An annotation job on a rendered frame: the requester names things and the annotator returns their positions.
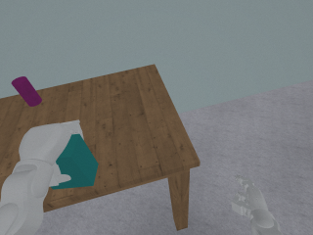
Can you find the right robot hand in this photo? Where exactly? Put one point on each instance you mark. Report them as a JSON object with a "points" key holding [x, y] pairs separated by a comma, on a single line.
{"points": [[251, 200]]}

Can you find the table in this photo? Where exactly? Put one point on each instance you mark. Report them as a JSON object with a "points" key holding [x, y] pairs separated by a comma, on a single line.
{"points": [[128, 122]]}

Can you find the left robot hand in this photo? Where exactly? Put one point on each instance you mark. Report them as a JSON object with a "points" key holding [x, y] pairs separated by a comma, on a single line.
{"points": [[46, 143]]}

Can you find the right robot forearm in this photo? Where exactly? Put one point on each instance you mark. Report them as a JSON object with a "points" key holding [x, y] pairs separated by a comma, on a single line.
{"points": [[262, 222]]}

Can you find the sponge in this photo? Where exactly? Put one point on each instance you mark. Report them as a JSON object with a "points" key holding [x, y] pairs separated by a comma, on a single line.
{"points": [[77, 161]]}

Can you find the left robot forearm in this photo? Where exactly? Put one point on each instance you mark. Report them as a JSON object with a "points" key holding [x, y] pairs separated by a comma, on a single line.
{"points": [[22, 196]]}

